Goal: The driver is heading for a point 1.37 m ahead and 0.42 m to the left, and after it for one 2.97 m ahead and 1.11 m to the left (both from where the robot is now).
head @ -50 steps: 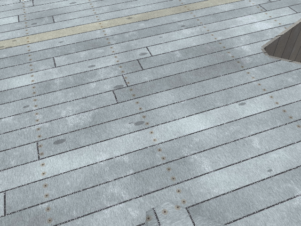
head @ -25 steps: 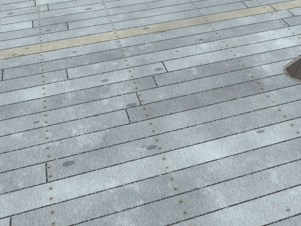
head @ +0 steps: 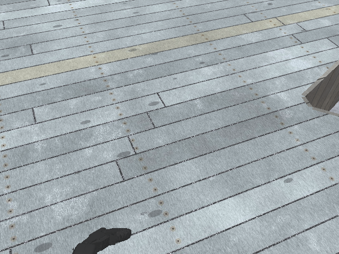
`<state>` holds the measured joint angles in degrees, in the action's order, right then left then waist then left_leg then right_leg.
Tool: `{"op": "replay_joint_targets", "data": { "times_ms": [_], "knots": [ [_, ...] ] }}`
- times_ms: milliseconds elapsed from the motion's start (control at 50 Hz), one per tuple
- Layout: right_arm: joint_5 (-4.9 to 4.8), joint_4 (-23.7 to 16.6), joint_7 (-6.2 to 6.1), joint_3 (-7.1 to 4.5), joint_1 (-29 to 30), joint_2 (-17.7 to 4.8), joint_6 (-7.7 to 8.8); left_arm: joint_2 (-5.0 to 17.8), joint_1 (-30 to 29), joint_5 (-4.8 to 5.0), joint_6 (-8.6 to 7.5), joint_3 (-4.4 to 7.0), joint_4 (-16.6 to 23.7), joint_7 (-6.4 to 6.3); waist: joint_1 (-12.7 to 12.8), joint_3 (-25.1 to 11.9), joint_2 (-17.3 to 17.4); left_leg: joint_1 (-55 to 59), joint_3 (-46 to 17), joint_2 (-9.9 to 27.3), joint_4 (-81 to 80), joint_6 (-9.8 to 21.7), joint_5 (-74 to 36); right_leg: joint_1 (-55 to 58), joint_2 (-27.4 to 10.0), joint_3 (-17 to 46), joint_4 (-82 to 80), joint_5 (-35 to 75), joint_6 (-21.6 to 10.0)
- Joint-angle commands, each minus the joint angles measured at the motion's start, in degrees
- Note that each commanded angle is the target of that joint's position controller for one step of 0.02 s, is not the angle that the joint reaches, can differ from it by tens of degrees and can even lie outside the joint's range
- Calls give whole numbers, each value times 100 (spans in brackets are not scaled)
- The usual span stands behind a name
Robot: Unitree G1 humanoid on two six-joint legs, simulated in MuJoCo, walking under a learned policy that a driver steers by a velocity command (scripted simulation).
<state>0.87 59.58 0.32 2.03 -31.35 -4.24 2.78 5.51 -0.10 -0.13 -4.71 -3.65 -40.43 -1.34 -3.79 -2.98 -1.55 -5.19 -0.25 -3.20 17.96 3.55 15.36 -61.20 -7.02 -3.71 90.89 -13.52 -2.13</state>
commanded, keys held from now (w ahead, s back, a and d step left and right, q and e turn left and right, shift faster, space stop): w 0.44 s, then w+q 0.56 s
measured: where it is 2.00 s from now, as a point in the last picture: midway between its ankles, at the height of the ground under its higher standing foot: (139, 164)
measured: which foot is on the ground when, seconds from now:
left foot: down 0.00-0.28, up 0.30-0.82, down 0.84-1.00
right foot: up 0.00-0.24, down 0.26-0.84, up 0.86-1.00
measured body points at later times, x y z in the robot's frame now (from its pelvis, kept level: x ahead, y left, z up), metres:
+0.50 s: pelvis +0.34 -0.08 +0.00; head +0.36 -0.09 +0.44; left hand +0.36 +0.17 -0.14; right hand +0.46 -0.34 -0.13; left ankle +0.36 +0.09 -0.64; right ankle +0.35 -0.16 -0.75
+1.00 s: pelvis +0.62 -0.01 -0.01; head +0.65 +0.00 +0.44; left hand +0.69 +0.28 -0.12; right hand +0.79 -0.24 -0.12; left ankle +0.64 +0.06 -0.75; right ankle +0.62 -0.18 -0.65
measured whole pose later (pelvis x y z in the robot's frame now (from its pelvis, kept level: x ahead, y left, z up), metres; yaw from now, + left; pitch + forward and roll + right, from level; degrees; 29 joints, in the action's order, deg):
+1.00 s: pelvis +0.62 -0.01 -0.01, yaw +14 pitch +3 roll +0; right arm -0.2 39.5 1.1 -3.8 -15.5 -13.3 3.1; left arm 15.1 9.6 -0.1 -7.3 3.1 -47.0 0.5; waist -0.9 0.7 -0.5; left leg -18.7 -1.2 -6.8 24.4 6.1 8.3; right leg -31.4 -3.3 3.8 68.0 -18.9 -0.7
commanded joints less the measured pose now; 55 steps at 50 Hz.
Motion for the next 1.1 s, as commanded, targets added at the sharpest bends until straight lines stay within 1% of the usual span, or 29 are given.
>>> {"op": "replay_joint_targets", "data": {
  "times_ms": [20, 40, 80, 100, 140, 220, 240, 260, 280, 300, 320, 340, 360, 380, 420, 480, 600, 720, 780, 800, 820, 840, 860, 880, 900, 920, 940, 1000, 1100],
  "knots": [
    [-62, -200, -119, -215, -629, -822, 5, 595, -788, 121, -152, 207, 438, 84, 49, 657, 101, 522, -892, 1372, -716, 829, -1851, -416, -100, -23, -1252, 826, -62],
    [-69, -39, -160, -191, -1119, -641, -20, 426, -1258, 174, -223, 197, 553, 155, -217, 741, 336, 1273, -1128, 1546, -596, 834, -1633, -949, -91, 92, -1668, 1146, -54],
    [-19, -22, -198, -186, -1313, -653, -66, 263, -1609, 239, -331, 159, 707, 332, -223, 880, 739, 1924, -1201, 1775, -477, 802, -2030, -1299, -44, 60, -2103, 881, -100],
    [-62, -265, -287, -202, -836, -701, -89, 279, -2037, 273, -330, 120, 908, 427, -218, 1193, 485, 1343, -1006, 1588, -881, 661, -1389, -503, -46, 103, -3984, 1389, -96],
    [-64, -401, -276, -250, -660, -916, -92, 142, -2304, 292, -315, 157, 880, 516, -345, 1224, 790, 657, -923, 1602, -1359, 698, -1604, 1366, 458, -237, -5192, 1693, 110],
    [19, -350, -172, -425, -645, -1373, -78, 958, -1133, 330, -216, 547, 565, 448, 271, 592, 1248, 1901, -566, 1700, 119, 377, -5187, 2947, 1112, -348, -6172, 1294, -162],
    [85, -367, -160, -457, -564, -1414, -98, 1141, -316, 317, -171, 656, 329, 400, 714, 97, 1377, 1604, -404, 1544, 1114, 234, -5675, 4148, 1188, -343, -6171, 1278, -310],
    [164, -539, -161, -482, -170, -1440, -84, 1419, 871, 288, -134, 755, -41, 354, 1238, -567, 1417, 376, -386, 1387, 2320, 92, -5014, 6063, 692, 162, -5820, 1647, -515],
    [352, -849, -178, -424, -69, -1110, 8, 1999, 2113, 139, -100, 844, -382, 283, 1333, -1689, -80, -1322, -418, 764, 4239, 17, -1530, 8182, -585, 1868, -5165, 2658, -762],
    [-131, -726, -109, -282, -993, -383, 220, 2100, 2676, -19, -143, 950, -679, 346, 1071, -3014, -1941, -2961, -1317, -335, 6309, -307, 1728, 9665, -1902, 5157, -6650, 1390, -1996],
    [-290, -669, -90, -383, -627, -812, 346, 1686, 2464, -9, -107, 879, -746, 346, 1167, -2420, -1129, -3660, -1661, -18, 6860, -271, 1434, 9176, -1580, 5050, -7089, 514, -1788],
    [-360, -905, -110, -437, 166, -1031, 363, 1343, 1953, 41, -101, 809, -807, 311, 1020, -1183, -789, -3932, -1105, 236, 6911, -258, 1088, 7941, -1308, 3775, -7112, 760, -1484],
    [-270, -1103, -170, -480, 622, -1186, 352, 1234, 1311, 67, -168, 748, -744, 328, 639, -544, 97, -3580, -819, 592, 6581, -197, 533, 6558, -1058, 3044, -7280, 1291, -1243],
    [-170, -1213, -232, -600, 882, -1292, 306, 1047, 794, 40, -279, 711, -711, 347, 311, -137, 236, -3106, -737, 862, 6135, -133, 114, 5355, -765, 2340, -7459, 1889, -1127],
    [-174, -1262, -193, -577, 666, -950, 203, 845, 885, -69, -349, 650, -922, 363, 69, -92, -156, -2652, -684, 1020, 5816, -41, -119, 4715, -471, 1766, -7715, 2029, -1106],
    [-150, -1424, -165, -586, 937, -914, 142, 1182, 1245, -32, -368, 703, -1210, 267, 8, 157, -73, -3100, -595, 1122, 5236, -90, -545, 4585, -448, 1240, -7978, 2640, -1203],
    [-167, -1952, -83, -557, 2345, -1011, 125, 1415, 1812, 21, -255, 730, -1474, 49, 439, 412, -46, -3438, -433, 875, 3058, -190, -2194, 5030, -195, 374, -8048, 2730, -690],
    [-180, -2551, 136, -473, 3402, -943, 114, 1570, 2337, 28, -103, 791, -1637, 5, 862, 702, 18, -4095, -110, 701, 2107, -22, -1677, 6484, -728, 248, -7590, 2956, -597],
    [-155, -2709, 237, -540, 3191, -1101, 100, 1771, 2059, 81, 8, 854, -1441, -2, 588, 390, -290, -3204, 496, 311, 1942, 252, -634, 6587, -741, -55, -6684, 5204, -513],
    [-157, -2648, 255, -615, 2748, -1242, 88, 1860, 1997, 98, 44, 884, -1364, -21, 327, 116, -434, -2537, 652, 90, 1856, 381, -404, 6524, -712, -147, -6018, 6134, -479],
    [-183, -2404, 251, -765, 1749, -1522, 92, 1891, 1825, 109, 67, 893, -1263, -28, -211, -342, -356, -1211, 596, -75, 1326, 599, -859, 6090, -546, -308, -4831, 6177, -351],
    [-166, -2192, 148, -969, 697, -2113, 62, 1793, 1728, 42, 0, 850, -1054, -39, -612, -999, 269, 725, -798, 770, 1151, 1020, -1327, 4595, -251, -475, -2941, 4311, -108],
    [-180, -2302, 126, -1035, 886, -2578, 124, 1018, 2275, -67, -211, 587, -811, 121, -30, -1671, 1892, 2734, -4351, 2337, 400, 2354, -952, 2048, 1145, 103, -770, -1323, 202],
    [-73, -2281, 83, -889, 574, -1970, 105, 1617, 1861, 34, -493, 731, -781, 271, -388, -1998, 1347, 3023, -4624, 2218, 46, 2277, -389, 1308, 854, 1258, -509, -1478, 0],
    [-36, -2298, 43, -818, 913, -1695, 108, 1739, 1315, 222, -554, 778, -525, 284, -289, -1186, 1115, 2369, -3657, 1991, 56, 1934, -678, 1066, 596, 1189, -744, -1080, -72],
    [-78, -2377, 62, -781, 1340, -1590, 125, 1598, 1126, 144, -543, 749, -419, 242, 30, -609, 248, 1322, -2948, 1728, -48, 1689, -1359, 1356, 381, 1078, -1385, -773, -69],
    [-107, -2445, 71, -737, 1660, -1472, 144, 1608, 1097, 35, -465, 804, -423, 189, 232, -391, -34, 592, -2488, 1533, -141, 1491, -1859, 1761, 204, 996, -1965, -598, 10],
    [-139, -2501, 22, -720, 1798, -1503, 140, 1399, 1213, -62, -214, 828, -239, 159, 562, -120, 104, -640, -1973, 1221, -396, 1448, -2473, 2410, 127, 833, -2706, -342, 319],
    [-194, -2338, -127, -813, 1290, -1782, 87, 1147, 113, -97, -169, 717, 129, 119, 236, 86, 440, -1217, -1469, 769, -362, 1125, -1941, 2774, 474, 638, -4792, 1257, 521]
  ]
}}
Velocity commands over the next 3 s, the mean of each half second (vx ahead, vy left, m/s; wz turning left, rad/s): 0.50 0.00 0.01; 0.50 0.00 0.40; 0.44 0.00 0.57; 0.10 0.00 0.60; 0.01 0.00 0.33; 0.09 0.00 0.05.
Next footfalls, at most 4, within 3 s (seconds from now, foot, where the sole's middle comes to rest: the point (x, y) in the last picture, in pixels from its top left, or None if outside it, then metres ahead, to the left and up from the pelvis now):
0.26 right None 0.39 -0.16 -0.78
0.84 left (144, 219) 0.69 0.07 -0.78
1.30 right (169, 162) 0.98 -0.06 -0.78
1.78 left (110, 172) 0.93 0.22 -0.78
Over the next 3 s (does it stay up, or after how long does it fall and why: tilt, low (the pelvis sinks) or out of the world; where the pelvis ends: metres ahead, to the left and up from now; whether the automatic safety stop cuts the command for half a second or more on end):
stays up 0.96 0.07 -0.02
